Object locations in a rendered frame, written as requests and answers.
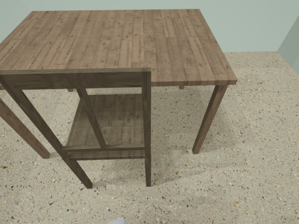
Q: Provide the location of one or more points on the chair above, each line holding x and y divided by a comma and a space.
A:
105, 127

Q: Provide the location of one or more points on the table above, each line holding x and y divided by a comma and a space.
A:
177, 44

